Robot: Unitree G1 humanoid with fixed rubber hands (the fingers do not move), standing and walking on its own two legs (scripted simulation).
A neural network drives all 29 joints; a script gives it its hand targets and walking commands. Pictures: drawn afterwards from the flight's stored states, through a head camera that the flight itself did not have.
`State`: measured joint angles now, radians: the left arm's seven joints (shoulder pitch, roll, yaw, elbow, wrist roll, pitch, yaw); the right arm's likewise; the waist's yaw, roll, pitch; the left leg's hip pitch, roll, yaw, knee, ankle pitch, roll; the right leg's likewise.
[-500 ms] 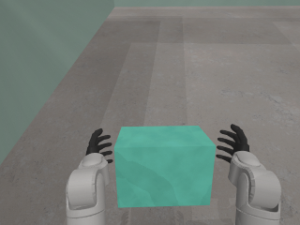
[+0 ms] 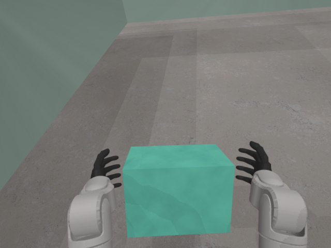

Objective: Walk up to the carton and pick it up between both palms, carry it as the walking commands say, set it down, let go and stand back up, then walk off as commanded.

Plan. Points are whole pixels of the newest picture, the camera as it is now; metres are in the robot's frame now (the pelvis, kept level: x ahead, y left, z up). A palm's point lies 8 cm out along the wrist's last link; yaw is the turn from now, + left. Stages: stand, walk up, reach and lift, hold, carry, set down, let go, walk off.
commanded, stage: carry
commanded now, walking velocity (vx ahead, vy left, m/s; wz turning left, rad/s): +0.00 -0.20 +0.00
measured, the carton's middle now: (176, 185) +0.33 +0.00 -0.04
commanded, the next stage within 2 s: none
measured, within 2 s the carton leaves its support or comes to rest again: neither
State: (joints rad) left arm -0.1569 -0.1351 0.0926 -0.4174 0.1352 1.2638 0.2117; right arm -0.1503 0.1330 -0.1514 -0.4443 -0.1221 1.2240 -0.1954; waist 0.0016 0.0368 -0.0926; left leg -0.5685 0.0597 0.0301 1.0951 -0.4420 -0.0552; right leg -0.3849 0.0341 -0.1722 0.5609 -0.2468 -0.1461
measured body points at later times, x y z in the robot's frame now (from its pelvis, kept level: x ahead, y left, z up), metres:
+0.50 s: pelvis -0.08 -0.18 -0.01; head -0.08 -0.20 +0.44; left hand +0.20 -0.03 +0.09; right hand +0.19 -0.37 +0.08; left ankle -0.09 +0.06 -0.72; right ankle -0.06 -0.32 -0.73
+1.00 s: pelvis -0.17 -0.32 +0.01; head -0.18 -0.28 +0.46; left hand +0.09 -0.13 +0.09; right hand +0.10 -0.47 +0.11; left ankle -0.14 -0.18 -0.73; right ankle -0.15 -0.48 -0.66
